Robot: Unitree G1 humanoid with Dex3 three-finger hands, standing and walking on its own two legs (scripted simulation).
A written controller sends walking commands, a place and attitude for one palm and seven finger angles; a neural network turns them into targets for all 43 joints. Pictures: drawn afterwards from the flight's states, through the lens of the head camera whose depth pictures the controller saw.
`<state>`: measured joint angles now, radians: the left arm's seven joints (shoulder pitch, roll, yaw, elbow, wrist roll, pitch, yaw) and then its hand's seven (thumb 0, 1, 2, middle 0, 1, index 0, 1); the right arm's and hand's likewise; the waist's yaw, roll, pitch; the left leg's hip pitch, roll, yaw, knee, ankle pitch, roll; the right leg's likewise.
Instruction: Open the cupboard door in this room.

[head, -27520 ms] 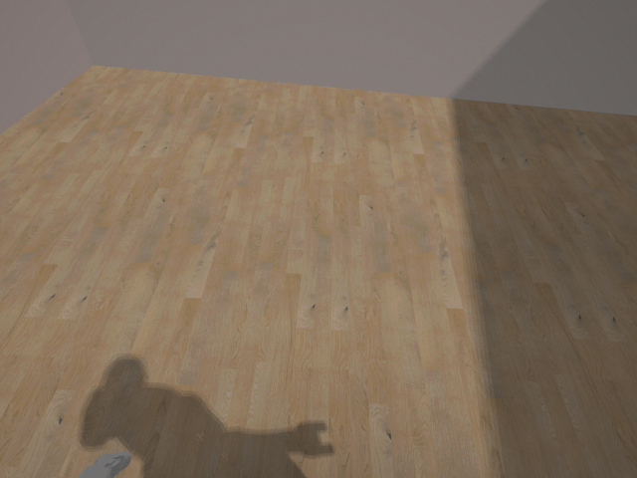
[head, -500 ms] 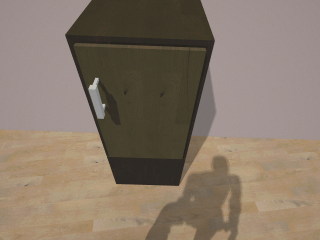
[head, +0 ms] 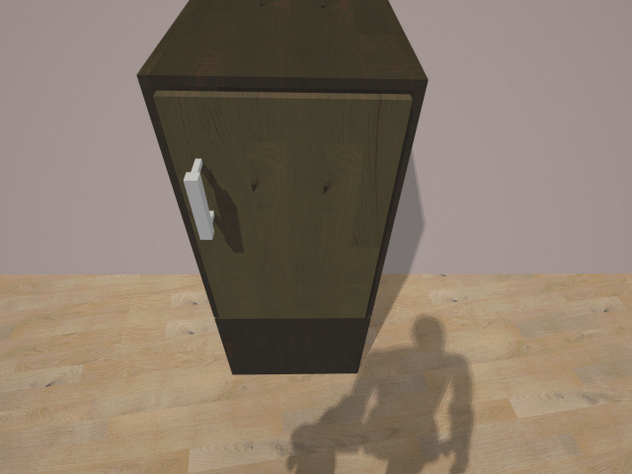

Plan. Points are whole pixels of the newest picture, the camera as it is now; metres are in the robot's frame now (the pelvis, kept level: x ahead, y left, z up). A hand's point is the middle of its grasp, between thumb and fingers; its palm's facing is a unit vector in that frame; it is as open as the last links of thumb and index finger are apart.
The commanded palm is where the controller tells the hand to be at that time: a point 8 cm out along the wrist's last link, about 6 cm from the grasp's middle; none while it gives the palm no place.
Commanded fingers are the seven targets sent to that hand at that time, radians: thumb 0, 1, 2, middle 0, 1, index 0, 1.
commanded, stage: look again from close up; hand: left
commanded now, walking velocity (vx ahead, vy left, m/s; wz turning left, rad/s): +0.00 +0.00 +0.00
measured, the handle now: (202, 200) +0.52 +0.22 +0.05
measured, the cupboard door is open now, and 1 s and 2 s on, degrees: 0 0 0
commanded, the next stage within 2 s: raise the hand with hooked fingers in 0.22 s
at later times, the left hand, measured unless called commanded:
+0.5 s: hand out of the picture +0.13 +0.20 -0.02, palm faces +0.28 -0.95 -0.16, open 7.6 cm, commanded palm +0.07 +0.26 -0.04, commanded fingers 0.00 0.67 0.80 -0.22 -0.45 -0.22 -0.45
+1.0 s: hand (136, 449) +0.15 +0.21 +0.00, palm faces +0.05 -0.99 -0.11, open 10.2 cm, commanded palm +0.12 +0.28 +0.00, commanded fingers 0.00 0.08 0.55 -0.26 -0.82 -0.26 -0.82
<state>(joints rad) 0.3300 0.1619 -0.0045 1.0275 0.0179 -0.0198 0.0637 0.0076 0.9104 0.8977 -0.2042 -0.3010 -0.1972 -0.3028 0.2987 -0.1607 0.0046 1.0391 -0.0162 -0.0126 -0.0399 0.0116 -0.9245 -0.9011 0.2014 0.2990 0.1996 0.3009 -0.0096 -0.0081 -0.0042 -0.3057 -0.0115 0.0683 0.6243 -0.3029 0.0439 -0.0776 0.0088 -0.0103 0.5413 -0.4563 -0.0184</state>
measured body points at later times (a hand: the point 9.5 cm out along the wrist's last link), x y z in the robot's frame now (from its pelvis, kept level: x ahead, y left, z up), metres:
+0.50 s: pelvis -0.05 +0.01 +0.00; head -0.04 -0.01 +0.45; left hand +0.11 +0.25 -0.01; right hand +0.06 -0.24 -0.12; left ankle +0.02 +0.09 -0.73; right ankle -0.08 -0.10 -0.73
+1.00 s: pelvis -0.06 -0.03 -0.07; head +0.00 -0.02 +0.37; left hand +0.14 +0.27 +0.01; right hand +0.14 -0.25 -0.15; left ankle +0.02 +0.09 -0.72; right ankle -0.08 -0.10 -0.72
